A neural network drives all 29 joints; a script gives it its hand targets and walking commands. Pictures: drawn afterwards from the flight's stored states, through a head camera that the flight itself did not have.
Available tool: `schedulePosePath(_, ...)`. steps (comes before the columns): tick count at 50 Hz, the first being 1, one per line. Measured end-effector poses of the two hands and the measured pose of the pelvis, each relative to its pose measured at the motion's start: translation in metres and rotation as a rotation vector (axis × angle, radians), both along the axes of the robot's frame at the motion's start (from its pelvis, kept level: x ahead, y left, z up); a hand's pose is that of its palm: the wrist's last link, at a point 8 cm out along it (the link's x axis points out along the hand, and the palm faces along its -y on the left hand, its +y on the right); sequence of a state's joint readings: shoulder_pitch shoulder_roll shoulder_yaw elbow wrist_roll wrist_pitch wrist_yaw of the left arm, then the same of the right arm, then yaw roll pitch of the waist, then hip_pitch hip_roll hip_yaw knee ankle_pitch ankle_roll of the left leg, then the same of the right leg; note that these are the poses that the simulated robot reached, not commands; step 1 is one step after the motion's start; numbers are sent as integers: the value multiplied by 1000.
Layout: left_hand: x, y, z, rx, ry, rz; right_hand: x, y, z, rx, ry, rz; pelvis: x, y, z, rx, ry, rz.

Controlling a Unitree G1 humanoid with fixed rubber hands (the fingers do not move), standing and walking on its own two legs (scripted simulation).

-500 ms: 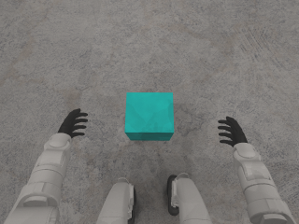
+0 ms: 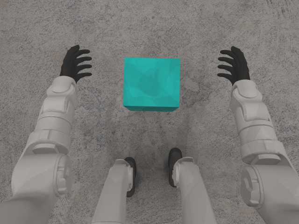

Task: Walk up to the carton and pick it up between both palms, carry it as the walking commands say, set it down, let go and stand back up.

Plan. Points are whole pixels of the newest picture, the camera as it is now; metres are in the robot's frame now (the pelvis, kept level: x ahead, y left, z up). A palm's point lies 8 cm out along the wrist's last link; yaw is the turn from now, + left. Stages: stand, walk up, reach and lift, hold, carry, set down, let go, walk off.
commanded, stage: reach and lift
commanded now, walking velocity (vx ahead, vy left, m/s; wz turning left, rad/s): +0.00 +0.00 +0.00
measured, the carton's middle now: (151, 88) +0.52 +0.02 -0.54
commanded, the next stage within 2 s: none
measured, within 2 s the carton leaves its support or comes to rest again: neither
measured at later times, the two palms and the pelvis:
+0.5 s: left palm (82, 64) +0.51 +0.22 -0.16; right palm (225, 63) +0.52 -0.18 -0.16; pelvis -0.01 +0.00 -0.02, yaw +2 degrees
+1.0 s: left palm (100, 80) +0.50 +0.21 -0.33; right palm (208, 78) +0.52 -0.19 -0.34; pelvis -0.07 -0.01 -0.18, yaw +4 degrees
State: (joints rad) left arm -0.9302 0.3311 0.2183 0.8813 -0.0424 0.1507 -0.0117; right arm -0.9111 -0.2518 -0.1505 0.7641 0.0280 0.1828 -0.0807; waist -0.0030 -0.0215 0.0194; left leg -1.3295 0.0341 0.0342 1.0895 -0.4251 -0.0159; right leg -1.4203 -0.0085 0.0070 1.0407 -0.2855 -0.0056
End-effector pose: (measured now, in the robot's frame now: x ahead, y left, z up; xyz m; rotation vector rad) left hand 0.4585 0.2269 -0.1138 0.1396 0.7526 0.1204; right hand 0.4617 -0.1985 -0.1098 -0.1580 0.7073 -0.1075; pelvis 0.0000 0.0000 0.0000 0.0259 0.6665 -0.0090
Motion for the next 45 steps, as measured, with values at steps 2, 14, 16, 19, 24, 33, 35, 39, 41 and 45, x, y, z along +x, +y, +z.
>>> schedulePosePath(2,10,-3,-3,-8,-15,7,12,4,-2,10,-14,-3,-2,0,-2,0,16,1)
schedulePosePath(14,58,-16,-11,-47,-90,19,57,12,-11,41,-67,-25,-5,3,-9,-3,90,5)
schedulePosePath(16,60,-15,-14,-53,-89,27,58,13,-15,47,-66,-25,-4,3,-9,-3,100,6)
schedulePosePath(19,59,-13,-23,-60,-78,43,59,13,-23,55,-62,-27,-3,3,-11,-3,118,8)
schedulePosePath(24,52,-10,-44,-68,-55,70,57,14,-44,61,-47,-23,-4,1,-18,3,157,17)
schedulePosePath(33,42,-8,-105,-81,-57,95,55,29,-113,69,-24,0,-23,-4,-66,8,213,46)
schedulePosePath(35,40,-9,-122,-83,-66,98,54,31,-129,67,-30,-1,-30,-5,-80,9,196,49)
schedulePosePath(39,38,-11,-154,-70,-84,112,53,25,-162,40,-34,-13,-48,-6,-106,10,98,51)
schedulePosePath(41,40,-11,-170,-73,-99,126,55,17,-179,26,-39,-35,-57,-7,-119,11,48,51)
schedulePosePath(45,47,-13,-203,-87,-126,128,60,2,-212,42,-68,-91,-72,-8,-147,16,-28,52)
